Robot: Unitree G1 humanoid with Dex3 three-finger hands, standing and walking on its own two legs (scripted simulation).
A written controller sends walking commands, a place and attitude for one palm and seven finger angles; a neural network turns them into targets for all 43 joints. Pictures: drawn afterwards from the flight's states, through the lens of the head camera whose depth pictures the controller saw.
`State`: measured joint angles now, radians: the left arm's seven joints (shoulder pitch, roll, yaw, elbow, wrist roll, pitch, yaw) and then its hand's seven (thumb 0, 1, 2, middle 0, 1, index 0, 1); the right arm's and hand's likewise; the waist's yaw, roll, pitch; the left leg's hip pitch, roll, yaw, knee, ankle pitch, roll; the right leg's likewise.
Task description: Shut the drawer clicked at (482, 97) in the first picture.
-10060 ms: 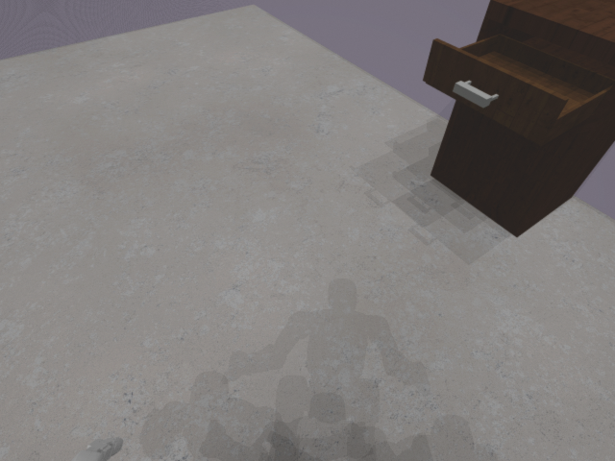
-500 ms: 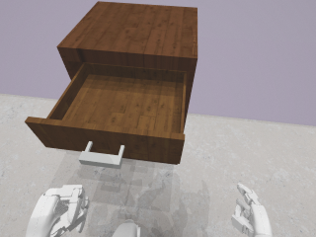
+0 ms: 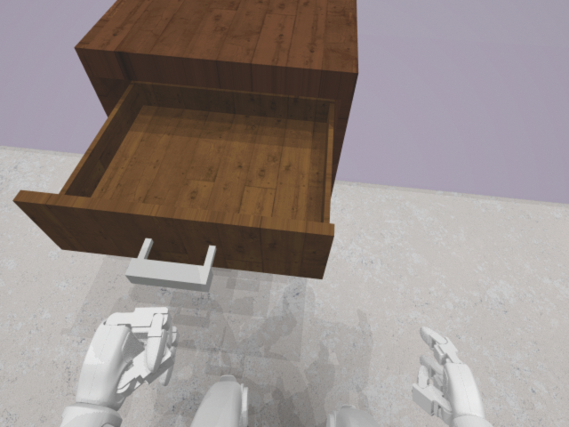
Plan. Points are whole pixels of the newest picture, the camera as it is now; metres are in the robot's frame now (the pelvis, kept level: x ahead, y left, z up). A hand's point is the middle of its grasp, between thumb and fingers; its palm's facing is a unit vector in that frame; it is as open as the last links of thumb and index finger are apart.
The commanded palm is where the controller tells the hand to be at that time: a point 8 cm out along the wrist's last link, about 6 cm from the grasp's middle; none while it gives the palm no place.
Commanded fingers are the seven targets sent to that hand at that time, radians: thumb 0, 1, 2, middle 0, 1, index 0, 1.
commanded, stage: bring the fist close to the handle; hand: left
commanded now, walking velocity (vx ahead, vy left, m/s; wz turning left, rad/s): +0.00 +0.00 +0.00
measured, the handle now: (175, 261) +0.35 +0.18 +0.00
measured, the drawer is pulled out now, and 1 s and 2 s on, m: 0.30 0.30 0.21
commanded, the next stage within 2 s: push the drawer shut in 0.88 s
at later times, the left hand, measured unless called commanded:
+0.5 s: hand (187, 328) +0.25 +0.15 +0.00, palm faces -0.11 -0.99 -0.04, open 3.3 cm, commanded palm +0.24 +0.20 +0.00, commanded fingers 0.00 0.90 0.90 -1.40 -1.60 -1.40 -1.60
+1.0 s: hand (186, 327) +0.25 +0.15 +0.00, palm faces -0.11 -0.99 -0.04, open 3.3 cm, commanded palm +0.24 +0.20 +0.00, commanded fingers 0.00 0.90 0.90 -1.40 -1.60 -1.40 -1.60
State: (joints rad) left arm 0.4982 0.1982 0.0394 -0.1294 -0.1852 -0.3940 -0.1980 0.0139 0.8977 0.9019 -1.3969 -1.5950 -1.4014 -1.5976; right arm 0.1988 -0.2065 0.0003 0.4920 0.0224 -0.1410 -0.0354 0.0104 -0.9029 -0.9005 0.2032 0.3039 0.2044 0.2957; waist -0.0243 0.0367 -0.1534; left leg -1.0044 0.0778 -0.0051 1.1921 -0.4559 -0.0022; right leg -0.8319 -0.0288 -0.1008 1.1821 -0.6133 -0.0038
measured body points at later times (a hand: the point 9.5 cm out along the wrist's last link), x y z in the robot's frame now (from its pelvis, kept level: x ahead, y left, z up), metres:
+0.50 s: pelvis -0.01 +0.00 -0.03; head +0.09 +0.02 +0.41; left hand +0.25 +0.20 +0.00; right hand +0.18 -0.24 -0.12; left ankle +0.07 +0.12 -0.64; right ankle -0.02 -0.12 -0.64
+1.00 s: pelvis +0.00 +0.00 -0.03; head +0.10 +0.02 +0.41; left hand +0.25 +0.20 +0.00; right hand +0.19 -0.24 -0.12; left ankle +0.07 +0.12 -0.64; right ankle -0.02 -0.12 -0.64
